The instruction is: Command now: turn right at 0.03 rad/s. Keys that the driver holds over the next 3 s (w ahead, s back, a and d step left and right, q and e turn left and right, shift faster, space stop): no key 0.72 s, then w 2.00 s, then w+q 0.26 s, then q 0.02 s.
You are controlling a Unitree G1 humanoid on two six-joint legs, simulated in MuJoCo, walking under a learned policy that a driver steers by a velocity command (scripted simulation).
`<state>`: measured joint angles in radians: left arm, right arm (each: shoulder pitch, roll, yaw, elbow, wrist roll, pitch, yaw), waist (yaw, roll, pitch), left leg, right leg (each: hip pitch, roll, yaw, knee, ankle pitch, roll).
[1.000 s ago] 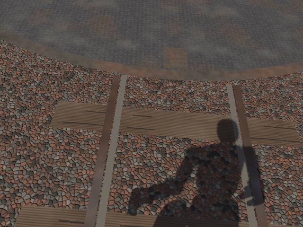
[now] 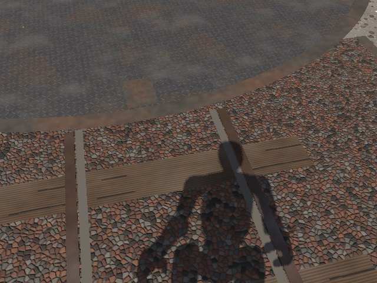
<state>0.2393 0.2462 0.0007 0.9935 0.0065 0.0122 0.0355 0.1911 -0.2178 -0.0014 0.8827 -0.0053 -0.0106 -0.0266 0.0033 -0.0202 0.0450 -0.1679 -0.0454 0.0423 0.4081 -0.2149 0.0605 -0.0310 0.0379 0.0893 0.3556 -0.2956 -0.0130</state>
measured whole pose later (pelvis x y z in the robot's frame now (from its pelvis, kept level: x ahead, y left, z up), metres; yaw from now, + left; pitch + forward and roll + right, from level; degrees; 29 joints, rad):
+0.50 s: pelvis -0.01 +0.00 +0.00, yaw +1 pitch -2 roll +0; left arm 0.25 0.20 -0.02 1.16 0.01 0.01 0.05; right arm 0.24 -0.20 0.01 1.08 -0.01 0.01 -0.03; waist -0.01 -0.01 0.04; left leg -0.17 -0.06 0.03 0.38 -0.19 0.06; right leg -0.03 0.03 0.07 0.35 -0.28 -0.01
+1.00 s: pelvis +0.01 -0.02 -0.01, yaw +0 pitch +0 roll +0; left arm 0.37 0.16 -0.01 1.13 0.03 -0.05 0.02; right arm 0.36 -0.20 -0.04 1.12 -0.01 0.02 -0.01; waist 0.00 0.02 -0.02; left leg -0.23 -0.05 0.01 0.53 -0.38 0.08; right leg -0.15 0.04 -0.01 0.47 -0.36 -0.09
